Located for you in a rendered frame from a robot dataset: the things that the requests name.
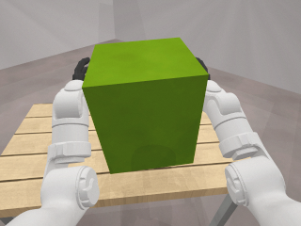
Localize left robot hand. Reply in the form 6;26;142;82
72;57;90;81

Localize carton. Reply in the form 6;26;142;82
82;37;209;174

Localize right robot hand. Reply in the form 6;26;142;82
196;57;211;80

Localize right robot forearm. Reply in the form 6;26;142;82
202;80;286;193

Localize left robot upper arm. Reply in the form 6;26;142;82
6;165;100;226

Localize right robot upper arm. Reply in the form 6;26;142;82
225;155;301;226

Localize left robot forearm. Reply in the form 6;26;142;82
40;79;91;204

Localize table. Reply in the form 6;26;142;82
0;103;251;226

